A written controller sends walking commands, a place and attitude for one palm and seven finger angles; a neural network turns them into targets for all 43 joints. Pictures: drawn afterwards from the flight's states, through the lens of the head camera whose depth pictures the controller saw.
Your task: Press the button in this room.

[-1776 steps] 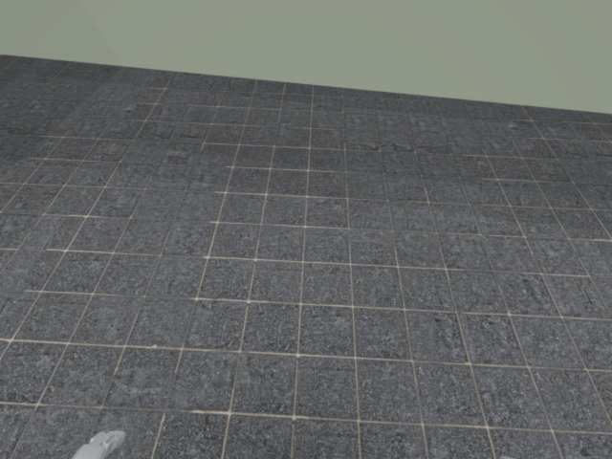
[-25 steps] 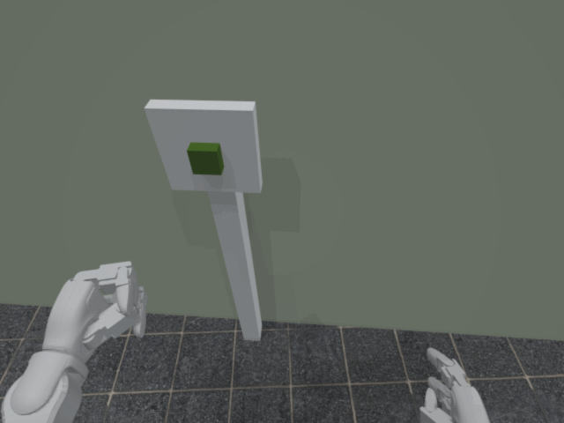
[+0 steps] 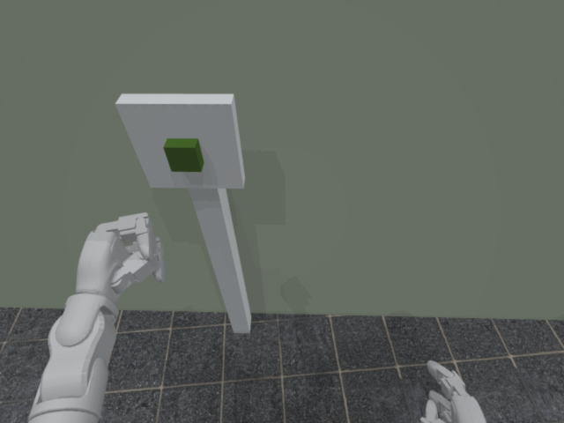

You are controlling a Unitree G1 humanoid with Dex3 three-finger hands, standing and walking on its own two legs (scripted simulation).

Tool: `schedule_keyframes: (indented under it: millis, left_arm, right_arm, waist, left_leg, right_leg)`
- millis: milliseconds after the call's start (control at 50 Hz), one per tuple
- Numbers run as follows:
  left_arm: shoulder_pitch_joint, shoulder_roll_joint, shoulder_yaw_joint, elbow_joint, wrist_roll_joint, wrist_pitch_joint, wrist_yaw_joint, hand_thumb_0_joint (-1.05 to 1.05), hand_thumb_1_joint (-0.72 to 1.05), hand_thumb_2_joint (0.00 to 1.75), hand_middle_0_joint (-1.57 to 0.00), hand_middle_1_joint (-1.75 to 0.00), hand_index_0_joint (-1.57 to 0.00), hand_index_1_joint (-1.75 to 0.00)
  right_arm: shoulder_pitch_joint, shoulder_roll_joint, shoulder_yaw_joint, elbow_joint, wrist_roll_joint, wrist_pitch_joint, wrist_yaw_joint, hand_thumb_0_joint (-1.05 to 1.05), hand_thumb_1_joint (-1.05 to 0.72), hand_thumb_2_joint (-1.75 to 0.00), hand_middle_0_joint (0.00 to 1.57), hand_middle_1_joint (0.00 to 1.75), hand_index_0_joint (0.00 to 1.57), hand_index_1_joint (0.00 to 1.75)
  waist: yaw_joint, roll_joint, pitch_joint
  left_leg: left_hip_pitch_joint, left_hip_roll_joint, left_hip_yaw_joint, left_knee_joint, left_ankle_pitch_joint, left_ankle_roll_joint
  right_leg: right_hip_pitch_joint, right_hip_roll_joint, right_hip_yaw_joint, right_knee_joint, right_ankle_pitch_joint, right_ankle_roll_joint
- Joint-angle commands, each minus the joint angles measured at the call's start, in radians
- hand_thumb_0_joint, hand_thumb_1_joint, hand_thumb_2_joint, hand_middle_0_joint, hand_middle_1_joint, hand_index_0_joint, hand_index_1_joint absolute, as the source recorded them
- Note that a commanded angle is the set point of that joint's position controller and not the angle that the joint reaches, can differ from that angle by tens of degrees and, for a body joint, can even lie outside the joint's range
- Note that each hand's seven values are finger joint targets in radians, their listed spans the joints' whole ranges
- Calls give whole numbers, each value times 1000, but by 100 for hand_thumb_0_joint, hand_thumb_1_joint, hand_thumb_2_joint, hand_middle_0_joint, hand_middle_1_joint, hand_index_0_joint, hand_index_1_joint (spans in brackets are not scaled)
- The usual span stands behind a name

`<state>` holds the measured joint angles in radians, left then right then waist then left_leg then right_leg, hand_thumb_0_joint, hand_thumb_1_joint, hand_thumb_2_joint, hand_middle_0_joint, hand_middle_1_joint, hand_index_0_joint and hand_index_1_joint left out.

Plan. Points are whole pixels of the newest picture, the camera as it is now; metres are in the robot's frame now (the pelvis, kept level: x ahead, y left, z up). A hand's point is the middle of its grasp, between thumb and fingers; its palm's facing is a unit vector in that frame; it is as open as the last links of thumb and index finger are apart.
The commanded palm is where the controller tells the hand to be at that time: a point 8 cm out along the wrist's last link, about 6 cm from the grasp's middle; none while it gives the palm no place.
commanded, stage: aim a knuckle at the button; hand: left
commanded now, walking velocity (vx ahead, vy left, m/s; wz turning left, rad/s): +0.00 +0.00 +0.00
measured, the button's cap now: (185, 154) +0.51 +0.19 +0.11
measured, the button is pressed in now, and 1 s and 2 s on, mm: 0 0 0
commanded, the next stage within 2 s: press the button with the knuckle in 1.94 s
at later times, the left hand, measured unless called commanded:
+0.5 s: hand (191, 223) +0.38 +0.16 +0.08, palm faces -0.01 -1.00 -0.02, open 3.1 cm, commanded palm +0.36 +0.22 +0.09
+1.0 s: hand (206, 203) +0.43 +0.15 +0.08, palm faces +0.02 -1.00 -0.01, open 3.1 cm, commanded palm +0.39 +0.21 +0.08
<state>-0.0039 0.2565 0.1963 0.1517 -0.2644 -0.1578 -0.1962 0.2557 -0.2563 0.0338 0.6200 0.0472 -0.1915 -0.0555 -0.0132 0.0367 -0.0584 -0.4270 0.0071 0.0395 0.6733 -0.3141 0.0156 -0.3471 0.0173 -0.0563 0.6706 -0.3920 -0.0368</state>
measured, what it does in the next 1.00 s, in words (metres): stands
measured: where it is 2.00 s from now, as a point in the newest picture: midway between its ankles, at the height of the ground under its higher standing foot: outside the picture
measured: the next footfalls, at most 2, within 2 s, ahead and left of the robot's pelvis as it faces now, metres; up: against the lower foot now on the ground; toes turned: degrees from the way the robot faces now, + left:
none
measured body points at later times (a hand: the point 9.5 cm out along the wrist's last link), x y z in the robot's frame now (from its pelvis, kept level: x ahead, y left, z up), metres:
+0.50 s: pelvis +0.00 +0.00 +0.00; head +0.04 +0.00 +0.44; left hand +0.38 +0.21 +0.08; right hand +0.13 -0.25 -0.11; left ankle +0.02 +0.11 -0.72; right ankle -0.03 -0.09 -0.72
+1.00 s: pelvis +0.01 +0.01 -0.01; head +0.05 +0.00 +0.44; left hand +0.42 +0.20 +0.08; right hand +0.06 -0.25 -0.13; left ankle +0.02 +0.11 -0.72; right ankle -0.03 -0.09 -0.72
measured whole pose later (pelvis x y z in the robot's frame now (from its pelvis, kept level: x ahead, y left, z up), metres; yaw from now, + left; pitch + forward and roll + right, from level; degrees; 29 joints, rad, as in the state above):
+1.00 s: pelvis +0.01 +0.01 -0.01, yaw -2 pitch +10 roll +0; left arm -0.51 0.25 0.23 0.77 -0.15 -0.31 -0.08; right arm 0.36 -0.26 0.00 0.65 0.03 0.01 0.00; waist -0.08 0.02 -0.09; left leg -0.58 0.02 0.07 0.76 -0.36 0.02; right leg -0.51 0.03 -0.02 0.75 -0.42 -0.03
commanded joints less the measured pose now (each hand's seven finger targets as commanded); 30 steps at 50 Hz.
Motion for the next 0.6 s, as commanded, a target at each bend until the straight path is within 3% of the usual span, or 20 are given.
schedule_keyframes:
  millis: [0, 40, 60, 120, 140, 200, 260, 300, 380, 420, 480, 500, 540, 580]
  left_arm:
    - [-207, 167, 77, -93, -9, -39, -6, 0, 90, 90, -130, -150, -130, -150]
    - [-245, 170, 78, -89, -10, -35, -17, 0, 90, 90, -130, -150, -130, -150]
    - [-285, 165, 68, -92, -12, -40, -19, 0, 90, 90, -130, -150, -130, -150]
    - [-397, 163, 54, -153, -6, -85, -14, 0, 90, 90, -130, -150, -130, -150]
    - [-419, 153, 43, -170, -5, -102, -9, 0, 90, 90, -130, -150, -130, -150]
    - [-481, 154, 40, -106, 2, -130, 10, 0, 90, 90, -130, -150, -130, -150]
    - [-490, 166, 48, 26, 19, -121, 24, 0, 90, 90, -130, -150, -130, -150]
    - [-544, 125, 6, 80, 29, -99, 26, 0, 90, 90, -130, -150, -130, -150]
    - [-642, 153, 23, 172, 42, -82, 42, 0, 90, 90, -130, -150, -130, -150]
    - [-724, 151, 20, 168, 48, -103, 55, 0, 90, 90, -130, -150, -130, -150]
    - [-774, 187, 57, 192, 54, -150, 79, 0, 90, 90, -130, -150, -130, -150]
    - [-799, 202, 71, 208, 58, -163, 86, 0, 90, 90, -130, -150, -130, -150]
    - [-816, 176, 48, 264, 66, -174, 89, 0, 90, 90, -130, -150, -130, -150]
    - [-837, 200, 70, 335, 78, -176, 92, 0, 90, 90, -130, -150, -130, -150]
  right_arm:
    - [-76, -130, -51, -156, 9, -20, -7, 0, -90, -90, 20, 30, 20, 30]
    - [-72, -130, -54, -159, 11, -8, -8, 0, -90, -90, 20, 30, 20, 30]
    - [-68, -132, -53, -157, 10, -5, -8, 0, -90, -90, 20, 30, 20, 30]
    - [-63, -124, -57, -151, 7, -3, -11, 0, -90, -90, 20, 30, 20, 30]
    - [-59, -122, -57, -150, 5, -5, -10, 0, -90, -90, 20, 30, 20, 30]
    - [-43, -126, -59, -123, 0, 2, -9, 0, -90, -90, 20, 30, 20, 30]
    - [-29, -136, -59, -105, 1, 24, -5, 0, -90, -90, 20, 30, 20, 30]
    - [-31, -134, -59, -110, 5, 37, -1, 0, -90, -90, 20, 30, 20, 30]
    - [-13, -139, -60, -110, 3, 66, 0, 0, -90, -90, 20, 30, 20, 30]
    - [-2, -135, -59, -107, 0, 75, 4, 0, -90, -90, 20, 30, 20, 30]
    - [20, -137, -63, -102, -8, 85, 11, 0, -90, -90, 20, 30, 20, 30]
    - [28, -137, -64, -94, -10, 90, 12, 0, -90, -90, 20, 30, 20, 30]
    - [41, -134, -63, -88, -9, 98, 19, 0, -90, -90, 20, 30, 20, 30]
    - [58, -141, -69, -77, -11, 111, 22, 0, -90, -90, 20, 30, 20, 30]
  waist:
    - [9, -81, -166]
    - [8, -52, -173]
    - [-3, -75, -169]
    - [-8, 19, -238]
    - [-12, 24, -264]
    - [-29, -17, -258]
    - [-30, -61, -222]
    - [-35, -34, -220]
    - [-36, -54, -241]
    - [-40, -16, -278]
    - [-34, -47, -337]
    - [-36, -45, -343]
    - [-45, -25, -327]
    - [-51, -58, -322]
  left_leg:
    - [114, -13, -36, -51, 231, 21]
    - [126, -15, -32, -49, 232, 20]
    - [121, -13, -36, -43, 232, 23]
    - [190, -10, -42, -38, 279, 21]
    - [206, -9, -45, -34, 289, 20]
    - [196, -5, -51, -25, 278, 21]
    - [151, -6, -53, -26, 240, 22]
    - [149, -10, -51, -29, 223, 19]
    - [129, -11, -49, -16, 218, 22]
    - [153, -10, -53, -11, 241, 19]
    - [151, -6, -55, 5, 280, 20]
    - [149, -6, -54, 9, 292, 20]
    - [138, -7, -51, 15, 294, 18]
    - [108, -7, -47, 24, 282, 21]
  right_leg:
    - [10, -18, 51, -101, 398, 44]
    - [3, -16, 51, -101, 400, 42]
    - [-2, -14, 52, -101, 398, 44]
    - [-10, -8, 43, -81, 410, 29]
    - [-13, -6, 40, -75, 408, 28]
    - [-32, -3, 41, -70, 399, 30]
    - [-49, -2, 39, -73, 360, 31]
    - [-68, -7, 37, -71, 345, 29]
    - [-68, -9, 46, -71, 349, 31]
    - [-72, -5, 43, -57, 360, 25]
    - [-47, 0, 47, -36, 400, 25]
    - [-43, 1, 49, -30, 420, 25]
    - [-63, 3, 47, -24, 423, 25]
    - [-70, 3, 50, -21, 425, 29]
